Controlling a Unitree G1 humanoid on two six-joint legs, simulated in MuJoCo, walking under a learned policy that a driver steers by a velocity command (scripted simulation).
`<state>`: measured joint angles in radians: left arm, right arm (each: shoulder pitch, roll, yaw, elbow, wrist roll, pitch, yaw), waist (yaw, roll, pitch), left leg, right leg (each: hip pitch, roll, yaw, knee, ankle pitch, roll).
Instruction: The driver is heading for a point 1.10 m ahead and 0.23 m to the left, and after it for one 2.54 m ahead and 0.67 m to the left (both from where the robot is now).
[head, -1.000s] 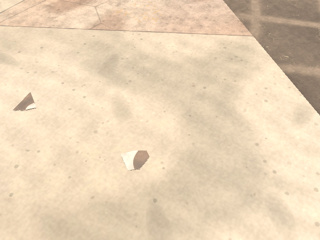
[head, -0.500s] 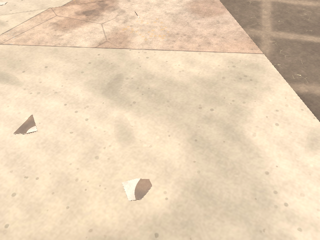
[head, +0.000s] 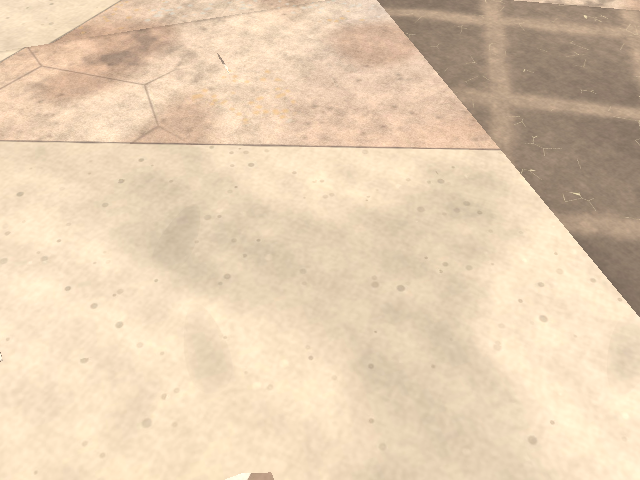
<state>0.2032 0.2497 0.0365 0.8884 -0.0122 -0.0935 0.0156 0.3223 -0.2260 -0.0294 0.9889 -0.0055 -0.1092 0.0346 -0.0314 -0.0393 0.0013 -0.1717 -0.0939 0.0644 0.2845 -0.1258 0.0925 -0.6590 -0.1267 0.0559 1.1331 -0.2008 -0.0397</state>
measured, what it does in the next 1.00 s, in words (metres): walks ahead: right foot, then left foot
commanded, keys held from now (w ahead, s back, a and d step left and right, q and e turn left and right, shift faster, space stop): w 0.70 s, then w+q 0.30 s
